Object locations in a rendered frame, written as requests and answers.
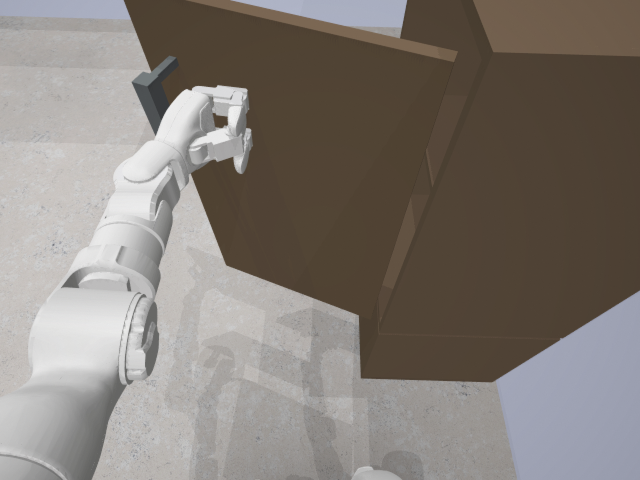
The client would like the left robot hand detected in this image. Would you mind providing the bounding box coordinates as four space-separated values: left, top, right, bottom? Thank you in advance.
154 85 253 175

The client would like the left robot forearm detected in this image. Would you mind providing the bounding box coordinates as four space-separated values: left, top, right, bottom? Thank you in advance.
28 140 189 372

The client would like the robot left upper arm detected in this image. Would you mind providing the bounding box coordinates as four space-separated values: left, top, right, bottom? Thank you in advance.
0 287 159 480

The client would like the cupboard door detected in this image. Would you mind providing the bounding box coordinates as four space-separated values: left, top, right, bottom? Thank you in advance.
124 0 458 320

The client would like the handle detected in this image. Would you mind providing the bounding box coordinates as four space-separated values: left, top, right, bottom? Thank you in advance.
132 56 179 136

